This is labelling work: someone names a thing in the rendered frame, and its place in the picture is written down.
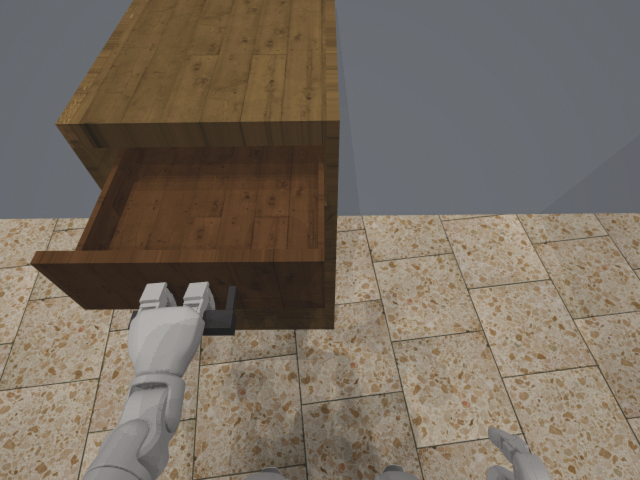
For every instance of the cabinet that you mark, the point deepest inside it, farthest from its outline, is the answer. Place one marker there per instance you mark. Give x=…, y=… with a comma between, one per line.
x=218, y=73

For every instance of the robot left shin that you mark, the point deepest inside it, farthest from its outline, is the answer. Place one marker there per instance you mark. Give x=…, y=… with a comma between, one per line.
x=271, y=469

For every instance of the robot right hand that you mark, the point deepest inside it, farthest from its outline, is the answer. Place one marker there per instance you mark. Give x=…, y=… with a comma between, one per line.
x=526, y=466

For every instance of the robot shin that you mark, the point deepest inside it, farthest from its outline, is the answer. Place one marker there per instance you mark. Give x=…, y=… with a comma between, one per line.
x=271, y=469
x=393, y=467

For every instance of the robot left hand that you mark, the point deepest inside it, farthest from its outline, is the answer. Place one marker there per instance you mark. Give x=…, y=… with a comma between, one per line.
x=164, y=337

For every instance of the drawer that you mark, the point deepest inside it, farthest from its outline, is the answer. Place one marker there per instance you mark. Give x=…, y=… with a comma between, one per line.
x=246, y=216

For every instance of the robot right shin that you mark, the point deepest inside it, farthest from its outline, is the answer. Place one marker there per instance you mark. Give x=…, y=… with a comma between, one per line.
x=393, y=467

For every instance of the handle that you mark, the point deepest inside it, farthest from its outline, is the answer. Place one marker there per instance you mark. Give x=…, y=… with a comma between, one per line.
x=218, y=322

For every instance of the robot left forearm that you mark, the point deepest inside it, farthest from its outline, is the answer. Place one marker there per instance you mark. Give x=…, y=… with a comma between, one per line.
x=137, y=448

